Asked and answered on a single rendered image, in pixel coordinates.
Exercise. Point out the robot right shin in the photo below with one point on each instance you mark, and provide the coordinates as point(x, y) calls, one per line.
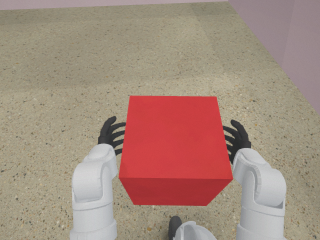
point(186, 223)

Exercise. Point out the robot right hand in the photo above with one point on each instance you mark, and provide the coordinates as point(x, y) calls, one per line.
point(240, 140)

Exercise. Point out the carton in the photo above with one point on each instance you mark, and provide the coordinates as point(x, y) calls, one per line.
point(174, 151)

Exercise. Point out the right robot foot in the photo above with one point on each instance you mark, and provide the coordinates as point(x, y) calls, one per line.
point(174, 223)

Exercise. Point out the right robot forearm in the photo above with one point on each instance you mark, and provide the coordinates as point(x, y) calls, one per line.
point(263, 197)

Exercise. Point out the left robot forearm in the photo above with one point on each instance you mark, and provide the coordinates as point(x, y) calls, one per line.
point(92, 195)

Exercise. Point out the robot left hand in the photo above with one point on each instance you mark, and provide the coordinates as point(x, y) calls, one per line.
point(107, 136)

